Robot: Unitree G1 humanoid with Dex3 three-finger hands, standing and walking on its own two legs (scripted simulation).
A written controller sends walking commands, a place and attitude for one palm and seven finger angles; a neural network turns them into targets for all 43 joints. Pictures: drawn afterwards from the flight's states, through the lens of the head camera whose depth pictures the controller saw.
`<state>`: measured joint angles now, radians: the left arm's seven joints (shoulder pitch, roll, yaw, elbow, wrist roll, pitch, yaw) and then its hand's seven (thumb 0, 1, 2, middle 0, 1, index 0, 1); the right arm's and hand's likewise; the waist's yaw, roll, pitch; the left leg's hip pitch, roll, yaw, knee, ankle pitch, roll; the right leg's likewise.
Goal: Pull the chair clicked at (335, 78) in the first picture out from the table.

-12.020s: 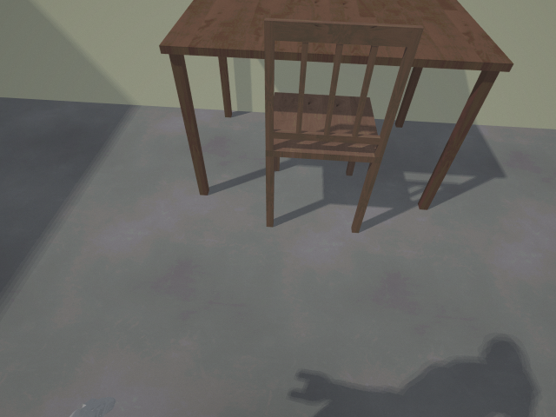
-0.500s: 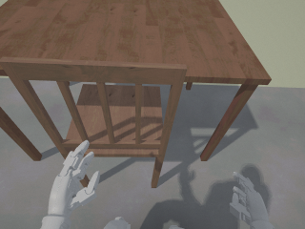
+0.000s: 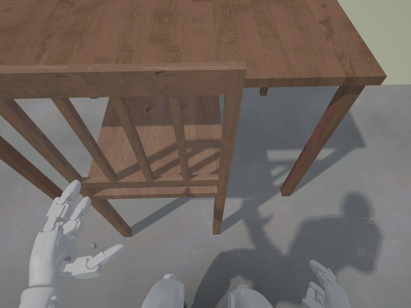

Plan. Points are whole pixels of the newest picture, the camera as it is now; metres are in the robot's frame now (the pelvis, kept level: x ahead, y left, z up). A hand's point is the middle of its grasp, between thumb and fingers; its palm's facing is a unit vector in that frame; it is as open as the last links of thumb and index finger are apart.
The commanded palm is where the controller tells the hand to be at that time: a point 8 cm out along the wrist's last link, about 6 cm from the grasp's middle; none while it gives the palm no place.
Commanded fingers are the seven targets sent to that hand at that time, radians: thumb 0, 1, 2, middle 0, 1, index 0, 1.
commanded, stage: raise the hand toward the chair's back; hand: left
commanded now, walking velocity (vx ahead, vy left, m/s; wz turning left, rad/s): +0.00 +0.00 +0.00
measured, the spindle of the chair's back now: (136, 145) +0.45 +0.17 +0.01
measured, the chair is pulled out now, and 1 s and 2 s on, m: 0.00 0.00 0.00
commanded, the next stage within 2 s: aim the fingers beside a spindle in 1.22 s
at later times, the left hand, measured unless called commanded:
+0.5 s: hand (62, 246) +0.22 +0.25 +0.03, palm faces +0.05 -1.00 -0.04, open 16.7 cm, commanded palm +0.20 +0.31 +0.05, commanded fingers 0.00 -0.50 0.30 -0.06 -0.08 -0.06 -0.08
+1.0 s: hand (46, 230) +0.24 +0.27 +0.06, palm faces +0.06 -1.00 -0.05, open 16.9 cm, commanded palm +0.22 +0.33 +0.05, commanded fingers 0.00 -0.50 0.30 -0.06 -0.08 -0.06 -0.08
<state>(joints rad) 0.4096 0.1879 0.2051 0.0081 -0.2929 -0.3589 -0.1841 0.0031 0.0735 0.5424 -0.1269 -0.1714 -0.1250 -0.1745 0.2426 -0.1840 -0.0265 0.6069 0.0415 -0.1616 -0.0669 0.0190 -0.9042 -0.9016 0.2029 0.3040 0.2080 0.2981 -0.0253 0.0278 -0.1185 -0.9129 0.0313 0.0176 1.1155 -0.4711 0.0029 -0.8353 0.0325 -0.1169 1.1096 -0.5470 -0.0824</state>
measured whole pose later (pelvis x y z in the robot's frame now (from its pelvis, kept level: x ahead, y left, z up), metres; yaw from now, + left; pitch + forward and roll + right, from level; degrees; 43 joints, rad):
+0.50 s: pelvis -0.01 +0.05 +0.00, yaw +1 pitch +15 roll -4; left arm 0.31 0.24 0.15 0.08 -0.26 -0.41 -0.21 -0.01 -0.46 0.32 -0.07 -0.09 -0.07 -0.09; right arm 0.17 -0.23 0.03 0.52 0.04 -0.18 -0.04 0.02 -0.90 -0.90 0.20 0.30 0.21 0.30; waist 0.00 0.04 -0.13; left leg -0.94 0.00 0.02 1.13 -0.46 0.08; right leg -0.82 0.00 -0.12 1.07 -0.51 -0.01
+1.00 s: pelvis +0.00 +0.07 +0.01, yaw +0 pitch +15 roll -5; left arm 0.32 0.27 0.20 0.03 -0.27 -0.42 -0.19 -0.02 -0.50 0.30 -0.07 -0.08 -0.06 -0.08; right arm 0.25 -0.25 0.01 0.54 0.02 -0.18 -0.03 0.02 -0.90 -0.90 0.20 0.30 0.21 0.30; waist -0.02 0.03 -0.12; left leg -0.89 -0.01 0.03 1.08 -0.45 0.09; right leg -0.78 0.00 -0.11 1.01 -0.49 0.00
